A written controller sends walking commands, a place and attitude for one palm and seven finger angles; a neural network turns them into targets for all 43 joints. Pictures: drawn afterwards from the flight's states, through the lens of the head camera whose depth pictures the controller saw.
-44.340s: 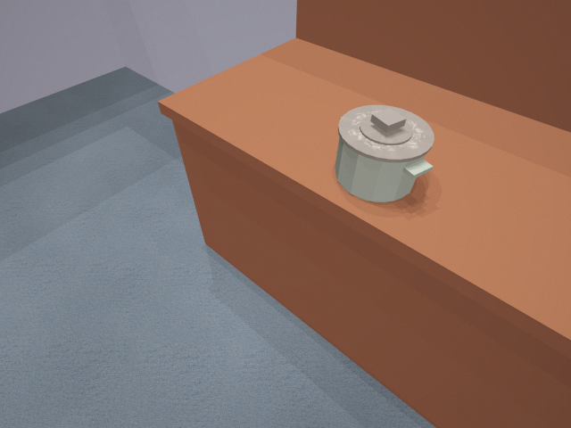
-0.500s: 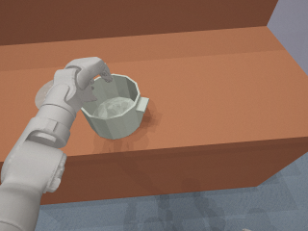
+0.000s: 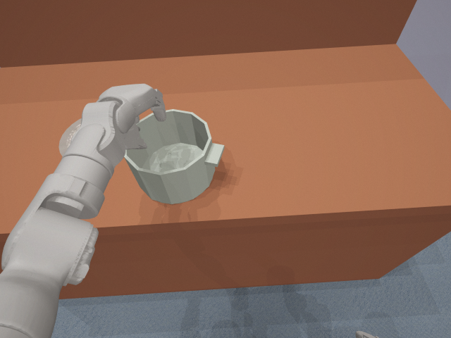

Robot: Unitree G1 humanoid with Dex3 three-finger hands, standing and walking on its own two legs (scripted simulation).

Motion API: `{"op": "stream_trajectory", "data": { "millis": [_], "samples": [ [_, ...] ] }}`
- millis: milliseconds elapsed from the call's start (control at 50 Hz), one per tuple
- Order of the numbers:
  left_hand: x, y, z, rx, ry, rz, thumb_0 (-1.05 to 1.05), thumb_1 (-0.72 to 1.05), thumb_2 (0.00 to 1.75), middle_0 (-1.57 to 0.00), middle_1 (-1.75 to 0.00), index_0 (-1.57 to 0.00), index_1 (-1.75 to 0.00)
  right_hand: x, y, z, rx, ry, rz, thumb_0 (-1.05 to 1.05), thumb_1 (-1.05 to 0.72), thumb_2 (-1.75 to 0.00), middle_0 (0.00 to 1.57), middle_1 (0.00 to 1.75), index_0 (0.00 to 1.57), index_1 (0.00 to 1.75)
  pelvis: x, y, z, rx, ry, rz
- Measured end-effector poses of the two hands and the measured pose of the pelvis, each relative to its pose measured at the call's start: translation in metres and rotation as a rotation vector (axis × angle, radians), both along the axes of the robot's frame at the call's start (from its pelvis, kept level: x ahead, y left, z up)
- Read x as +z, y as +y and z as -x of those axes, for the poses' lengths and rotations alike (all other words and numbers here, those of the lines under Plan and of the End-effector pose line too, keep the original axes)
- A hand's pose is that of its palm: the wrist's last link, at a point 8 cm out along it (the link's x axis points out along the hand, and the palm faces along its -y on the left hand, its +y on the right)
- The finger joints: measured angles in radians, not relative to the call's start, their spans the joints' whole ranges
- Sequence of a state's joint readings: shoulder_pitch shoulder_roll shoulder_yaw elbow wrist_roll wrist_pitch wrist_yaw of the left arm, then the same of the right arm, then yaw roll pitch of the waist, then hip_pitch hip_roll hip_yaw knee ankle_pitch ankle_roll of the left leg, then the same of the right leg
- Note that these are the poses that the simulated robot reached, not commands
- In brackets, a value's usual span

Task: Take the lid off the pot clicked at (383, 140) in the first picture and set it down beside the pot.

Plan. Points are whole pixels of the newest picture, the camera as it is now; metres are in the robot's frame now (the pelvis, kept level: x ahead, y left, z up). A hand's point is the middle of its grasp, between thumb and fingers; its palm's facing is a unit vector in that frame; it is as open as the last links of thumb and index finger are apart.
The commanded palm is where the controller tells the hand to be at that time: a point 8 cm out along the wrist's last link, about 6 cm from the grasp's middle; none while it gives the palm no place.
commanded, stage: close the fingers and squeeze the knob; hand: left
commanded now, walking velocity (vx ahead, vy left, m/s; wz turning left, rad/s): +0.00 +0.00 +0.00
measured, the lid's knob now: (94, 129) +0.60 +0.33 -0.02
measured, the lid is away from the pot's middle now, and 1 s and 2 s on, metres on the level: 0.24 0.24 0.24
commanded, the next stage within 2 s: open the fingers wide in 1.50 s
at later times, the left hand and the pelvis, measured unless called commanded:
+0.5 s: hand (142, 126) +0.46 +0.15 +0.12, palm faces -0.38 -0.07 -0.92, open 7.2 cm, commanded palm +0.46 +0.16 +0.17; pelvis +0.00 -0.01 +0.00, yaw +0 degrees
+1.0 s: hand (136, 131) +0.46 +0.16 +0.11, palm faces -0.39 -0.04 -0.92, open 4.6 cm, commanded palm +0.47 +0.16 +0.17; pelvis +0.00 +0.00 +0.00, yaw +0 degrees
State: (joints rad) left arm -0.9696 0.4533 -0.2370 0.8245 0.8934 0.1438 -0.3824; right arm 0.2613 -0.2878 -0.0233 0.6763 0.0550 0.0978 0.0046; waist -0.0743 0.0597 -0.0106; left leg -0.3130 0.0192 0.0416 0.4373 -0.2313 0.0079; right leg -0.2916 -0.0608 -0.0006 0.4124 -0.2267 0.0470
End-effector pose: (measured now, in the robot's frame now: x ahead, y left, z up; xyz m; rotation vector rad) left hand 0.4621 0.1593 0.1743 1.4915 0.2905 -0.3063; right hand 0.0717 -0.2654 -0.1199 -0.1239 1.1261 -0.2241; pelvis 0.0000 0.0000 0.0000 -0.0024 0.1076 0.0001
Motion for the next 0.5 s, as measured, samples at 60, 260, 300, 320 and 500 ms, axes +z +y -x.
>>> {"op": "stream_trajectory", "data": {
  "millis": [60, 260, 300, 320, 500],
  "samples": [
    [-0.003, 0.000, 0.000, 0.013, 0.014, 0.005, 0.00, 0.00, 0.97, -0.53, -0.88, -0.53, -0.88, -0.001, 0.001, 0.000, 0.000, 0.002, -0.006, 0.00, -0.91, -0.90, 0.20, 0.29, 0.20, 0.30, 0.000, 0.000, 0.001, 0.000, -0.002, -0.001],
    [0.003, -0.010, -0.002, 0.003, -0.007, 0.005, 0.00, 0.11, 0.93, -0.57, -0.99, -0.57, -0.99, -0.005, 0.004, 0.006, -0.008, 0.008, -0.023, 0.00, -0.91, -0.90, 0.20, 0.29, 0.20, 0.30, 0.000, -0.001, 0.001, -0.004, -0.001, -0.003],
    [0.000, -0.008, -0.002, 0.022, 0.007, 0.003, 0.00, 0.13, 0.92, -0.58, -1.01, -0.58, -1.01, -0.005, 0.004, 0.008, -0.011, 0.014, -0.027, 0.00, -0.91, -0.90, 0.20, 0.29, 0.20, 0.30, 0.000, -0.002, 0.001, -0.006, 0.000, -0.004],
    [-0.002, -0.008, -0.002, 0.027, 0.015, -0.003, 0.00, 0.15, 0.91, -0.58, -1.01, -0.58, -1.02, -0.005, 0.003, 0.009, -0.012, 0.016, -0.027, 0.00, -0.91, -0.90, 0.20, 0.29, 0.20, 0.30, 0.000, -0.003, 0.001, -0.007, 0.000, -0.004],
    [0.003, -0.009, -0.003, 0.025, 0.007, 0.007, 0.00, 0.25, 0.84, -0.65, -1.05, -0.65, -1.06, -0.005, -0.004, 0.013, -0.023, 0.021, -0.008, 0.01, -0.91, -0.90, 0.20, 0.29, 0.20, 0.30, 0.000, -0.005, 0.001, -0.007, -0.003, -0.003]
  ]
}}
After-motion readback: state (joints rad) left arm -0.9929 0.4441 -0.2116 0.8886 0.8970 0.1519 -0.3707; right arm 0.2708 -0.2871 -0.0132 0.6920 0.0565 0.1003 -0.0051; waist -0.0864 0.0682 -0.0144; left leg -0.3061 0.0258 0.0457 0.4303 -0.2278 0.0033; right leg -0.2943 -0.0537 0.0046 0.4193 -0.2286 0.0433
